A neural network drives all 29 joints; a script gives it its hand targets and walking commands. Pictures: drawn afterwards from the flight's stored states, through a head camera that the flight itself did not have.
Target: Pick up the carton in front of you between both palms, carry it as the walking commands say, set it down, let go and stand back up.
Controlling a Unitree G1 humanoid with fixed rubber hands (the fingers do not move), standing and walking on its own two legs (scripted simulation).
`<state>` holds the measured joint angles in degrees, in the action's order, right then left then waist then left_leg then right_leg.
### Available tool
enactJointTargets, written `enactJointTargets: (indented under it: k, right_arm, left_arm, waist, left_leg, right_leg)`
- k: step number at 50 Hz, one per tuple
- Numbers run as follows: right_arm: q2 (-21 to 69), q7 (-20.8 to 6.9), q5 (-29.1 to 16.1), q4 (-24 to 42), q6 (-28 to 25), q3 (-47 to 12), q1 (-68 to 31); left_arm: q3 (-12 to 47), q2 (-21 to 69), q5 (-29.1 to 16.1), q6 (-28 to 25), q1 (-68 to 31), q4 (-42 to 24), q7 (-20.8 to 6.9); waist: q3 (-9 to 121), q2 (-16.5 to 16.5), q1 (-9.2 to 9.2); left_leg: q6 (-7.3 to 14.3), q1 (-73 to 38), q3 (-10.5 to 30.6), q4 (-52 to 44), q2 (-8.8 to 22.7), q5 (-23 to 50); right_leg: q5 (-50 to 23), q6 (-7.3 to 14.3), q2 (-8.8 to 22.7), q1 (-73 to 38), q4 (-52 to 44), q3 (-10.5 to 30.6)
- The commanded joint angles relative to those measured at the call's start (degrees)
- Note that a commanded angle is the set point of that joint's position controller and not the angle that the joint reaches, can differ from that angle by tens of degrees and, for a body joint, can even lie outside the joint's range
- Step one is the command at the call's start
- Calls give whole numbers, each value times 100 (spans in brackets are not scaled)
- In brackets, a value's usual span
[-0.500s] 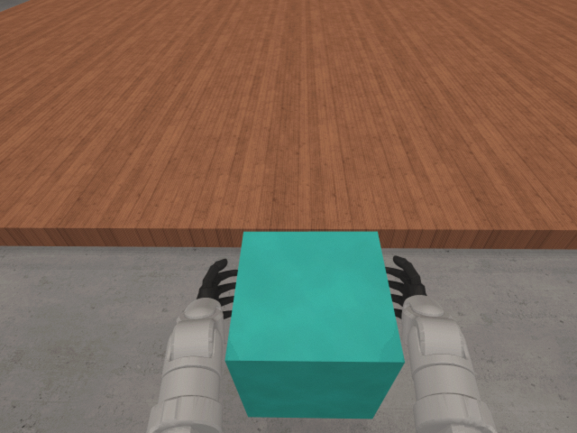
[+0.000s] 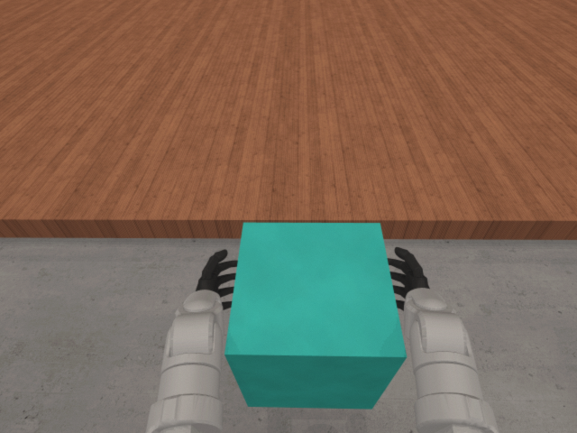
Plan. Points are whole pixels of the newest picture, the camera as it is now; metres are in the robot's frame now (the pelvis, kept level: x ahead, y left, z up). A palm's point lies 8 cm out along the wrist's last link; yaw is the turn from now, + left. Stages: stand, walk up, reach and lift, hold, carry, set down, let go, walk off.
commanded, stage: reach and lift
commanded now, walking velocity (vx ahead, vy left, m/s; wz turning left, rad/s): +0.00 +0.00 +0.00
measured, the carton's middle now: (310, 319) +0.30 +0.00 -0.04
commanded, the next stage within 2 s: hold in 0.38 s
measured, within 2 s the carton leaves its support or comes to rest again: neither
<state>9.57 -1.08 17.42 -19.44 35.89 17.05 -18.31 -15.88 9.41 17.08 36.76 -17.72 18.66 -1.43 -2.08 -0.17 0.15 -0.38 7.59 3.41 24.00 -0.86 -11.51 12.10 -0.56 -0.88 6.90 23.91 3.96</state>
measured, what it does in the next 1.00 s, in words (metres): stands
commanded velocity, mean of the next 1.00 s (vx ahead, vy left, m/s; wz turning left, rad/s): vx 0.00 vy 0.00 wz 0.00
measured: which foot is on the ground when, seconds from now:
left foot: down 0.00-1.00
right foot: down 0.00-1.00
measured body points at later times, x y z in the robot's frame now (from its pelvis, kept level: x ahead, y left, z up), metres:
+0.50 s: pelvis +0.01 +0.00 +0.00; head -0.03 +0.00 +0.45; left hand +0.30 +0.15 +0.04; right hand +0.31 -0.15 +0.04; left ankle +0.02 +0.12 -0.74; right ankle +0.02 -0.13 -0.74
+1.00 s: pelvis -0.01 +0.00 +0.00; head -0.05 +0.00 +0.45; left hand +0.30 +0.15 +0.04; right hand +0.30 -0.15 +0.05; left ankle +0.02 +0.12 -0.74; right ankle +0.02 -0.13 -0.74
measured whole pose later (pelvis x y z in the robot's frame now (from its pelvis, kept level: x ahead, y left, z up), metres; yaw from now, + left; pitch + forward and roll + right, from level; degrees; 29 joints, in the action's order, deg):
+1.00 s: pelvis -0.01 +0.00 +0.00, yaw +0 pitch -8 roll +0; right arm 9.3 -0.9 16.3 -14.1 42.7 15.2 -17.5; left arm -14.0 9.2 15.9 43.4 -16.9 13.5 -1.2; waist -2.7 -0.2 0.1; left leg -0.4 3.3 3.6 22.1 -0.8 -10.5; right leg 11.3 -0.5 -0.8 2.7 22.2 3.9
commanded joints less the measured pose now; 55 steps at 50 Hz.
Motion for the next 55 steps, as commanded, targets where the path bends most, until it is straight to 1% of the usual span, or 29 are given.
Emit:
enactJointTargets:
  k: [1,9,19,23,25,29,32,37,43,48,55]
  right_arm:
    - [5247,-1325,-1299,42,-60,-3100,-2501]
    - [5199,-1291,-1410,365,50,-3256,-2223]
    - [5205,-1248,-1468,571,200,-3340,-2205]
    - [5258,-1205,-1688,1044,361,-3705,-2086]
    - [5127,-1163,-1677,1122,503,-3671,-1925]
    - [4903,-1161,-1497,902,664,-3357,-1926]
    - [4984,-1219,-1520,870,650,-3369,-2237]
    - [5117,-1258,-1563,805,592,-3418,-2602]
    - [5109,-1270,-1492,600,576,-3310,-2721]
    - [5093,-1274,-1474,574,574,-3289,-2710]
    - [5053,-1258,-1516,727,586,-3339,-2526]
  left_arm:
    - [3081,5319,-1303,-123,-2589,-147,-1212]
    - [3209,5259,-1403,-18,-2299,-450,-1179]
    - [3282,5153,-1472,114,-2323,-666,-1186]
    - [3661,5155,-1707,259,-2222,-1157,-1161]
    - [3648,5018,-1689,397,-2066,-1253,-1121]
    - [3326,4784,-1470,553,-2045,-1015,-1116]
    - [3320,4878,-1485,536,-2353,-982,-1163]
    - [3374,5034,-1539,484,-2734,-920,-1200]
    - [3296,5070,-1480,477,-2844,-703,-1205]
    - [3281,5089,-1467,478,-2823,-668,-1198]
    - [3326,5078,-1494,500,-2615,-803,-1164]
  waist:
    - [1625,47,-6]
    - [1606,41,0]
    - [1481,-3,1]
    - [1743,-7,-22]
    - [1587,-4,-19]
    - [919,-3,-5]
    - [915,-1,4]
    - [1133,8,-2]
    - [1120,15,-11]
    - [1159,21,-11]
    - [1244,32,-12]
  left_leg:
    - [11,-685,47,-339,-435,1147]
    - [0,-820,82,-399,-450,1464]
    - [20,-802,67,-450,-459,1264]
    - [-5,-1023,95,-486,-458,1644]
    - [-11,-1010,86,-549,-455,1600]
    - [39,-718,34,-675,-446,726]
    - [56,-679,28,-652,-424,416]
    - [50,-700,22,-566,-408,299]
    - [38,-685,23,-560,-397,157]
    - [26,-733,32,-571,-393,310]
    - [7,-838,46,-580,-400,685]
  right_leg:
    - [-1045,42,-473,-314,-379,-14]
    - [-1347,20,-482,-444,-441,12]
    - [-1238,0,-459,-486,-497,32]
    - [-1652,-23,-457,-716,-546,53]
    - [-1625,-24,-452,-748,-607,62]
    - [-769,9,-424,-490,-714,29]
    - [-456,33,-405,-397,-690,5]
    - [-327,49,-392,-366,-613,-10]
    - [-172,55,-389,-307,-606,-25]
    - [-314,52,-400,-356,-614,-29]
    - [-651,37,-422,-479,-615,-30]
